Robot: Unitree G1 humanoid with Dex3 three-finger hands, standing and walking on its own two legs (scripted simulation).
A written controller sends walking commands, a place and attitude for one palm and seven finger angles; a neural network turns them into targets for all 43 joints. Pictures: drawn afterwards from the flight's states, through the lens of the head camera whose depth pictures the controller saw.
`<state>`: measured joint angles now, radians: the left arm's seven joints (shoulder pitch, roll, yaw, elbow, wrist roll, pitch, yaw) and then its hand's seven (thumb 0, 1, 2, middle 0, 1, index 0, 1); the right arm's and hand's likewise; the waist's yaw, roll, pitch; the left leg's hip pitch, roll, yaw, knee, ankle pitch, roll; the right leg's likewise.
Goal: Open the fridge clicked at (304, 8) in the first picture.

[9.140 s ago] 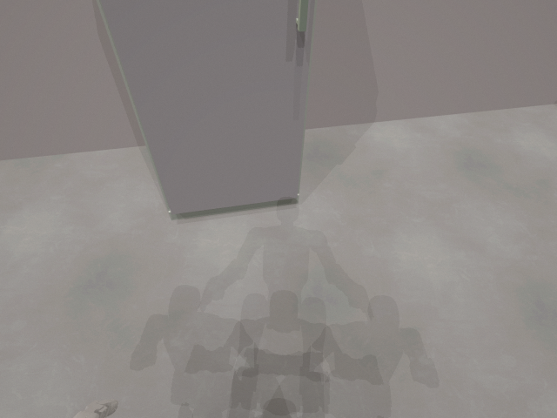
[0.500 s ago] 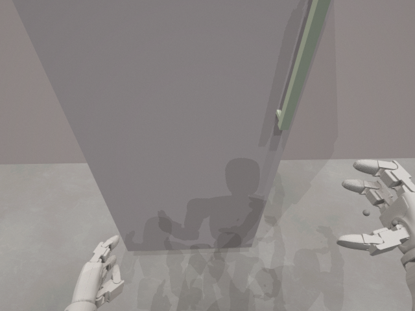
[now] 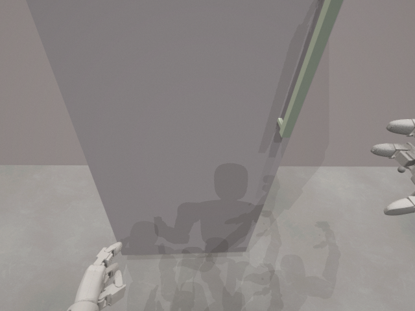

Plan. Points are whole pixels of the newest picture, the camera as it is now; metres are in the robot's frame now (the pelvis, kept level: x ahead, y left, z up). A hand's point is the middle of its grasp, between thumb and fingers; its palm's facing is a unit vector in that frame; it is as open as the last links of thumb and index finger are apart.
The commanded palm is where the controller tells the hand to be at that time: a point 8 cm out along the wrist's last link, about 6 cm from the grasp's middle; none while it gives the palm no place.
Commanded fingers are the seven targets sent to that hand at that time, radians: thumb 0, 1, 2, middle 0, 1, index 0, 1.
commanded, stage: raise the hand to about handle height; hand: right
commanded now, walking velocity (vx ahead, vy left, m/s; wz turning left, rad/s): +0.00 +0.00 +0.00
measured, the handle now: (302, 70) +0.53 -0.19 +0.25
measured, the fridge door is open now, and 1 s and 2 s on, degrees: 0 0 0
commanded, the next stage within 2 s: move the hooked fingers beside the handle in 0.42 s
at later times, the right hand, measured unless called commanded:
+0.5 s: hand (396, 176) +0.27 -0.28 +0.21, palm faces +0.05 +0.99 -0.10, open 14.0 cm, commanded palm +0.24 -0.32 +0.22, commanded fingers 0.00 0.50 -0.30 0.30 1.20 0.30 1.20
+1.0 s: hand (371, 150) +0.34 -0.27 +0.20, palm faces +0.02 +1.00 -0.06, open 14.0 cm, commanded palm +0.31 -0.32 +0.21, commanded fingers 0.00 0.50 -0.30 0.30 1.20 0.30 1.20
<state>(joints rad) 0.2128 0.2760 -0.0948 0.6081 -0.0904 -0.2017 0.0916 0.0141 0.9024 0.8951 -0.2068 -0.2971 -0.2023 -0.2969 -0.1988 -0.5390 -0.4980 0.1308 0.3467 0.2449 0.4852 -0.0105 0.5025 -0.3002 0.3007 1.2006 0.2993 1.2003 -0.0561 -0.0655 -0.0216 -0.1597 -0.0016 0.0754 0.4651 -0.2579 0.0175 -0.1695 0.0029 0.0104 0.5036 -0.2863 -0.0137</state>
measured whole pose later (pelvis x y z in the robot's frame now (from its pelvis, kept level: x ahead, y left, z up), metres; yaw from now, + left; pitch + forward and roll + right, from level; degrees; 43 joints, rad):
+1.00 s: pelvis +0.00 +0.00 +0.00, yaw +1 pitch -1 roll +0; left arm 0.24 0.28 -0.08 0.60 -0.09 -0.18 0.09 0.01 0.90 0.90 -0.21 -0.30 -0.20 -0.30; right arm -0.37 -0.54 -0.46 0.36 0.29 0.21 0.45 -0.01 0.50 -0.30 0.30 1.20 0.30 1.20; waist -0.01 -0.05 -0.03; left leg -0.21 0.00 0.05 0.48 -0.26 0.01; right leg -0.20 0.00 -0.01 0.50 -0.29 -0.02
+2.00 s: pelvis +0.02 -0.01 +0.00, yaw +2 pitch +5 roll +1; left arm 0.34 0.30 -0.05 0.64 -0.08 -0.09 0.09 0.01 0.90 0.89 -0.21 -0.30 -0.20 -0.30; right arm -0.76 -0.59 -0.40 0.87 0.18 0.07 0.40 -0.01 0.50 -0.30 0.30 1.20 0.30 1.20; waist 0.06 -0.03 -0.05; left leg -0.29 0.00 0.04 0.48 -0.26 0.01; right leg -0.29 0.00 -0.02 0.52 -0.31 -0.03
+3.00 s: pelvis +0.02 -0.01 +0.00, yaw +2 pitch +6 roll +1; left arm 0.34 0.29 -0.05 0.62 -0.08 -0.05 0.08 0.01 0.90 0.89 -0.21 -0.30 -0.20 -0.30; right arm -0.81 -0.57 -0.37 0.91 0.18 0.02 0.38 -0.01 0.50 -0.30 0.30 1.20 0.30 1.20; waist 0.06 -0.03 -0.06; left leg -0.32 -0.01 0.04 0.49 -0.27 0.00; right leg -0.32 0.00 -0.02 0.54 -0.32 -0.03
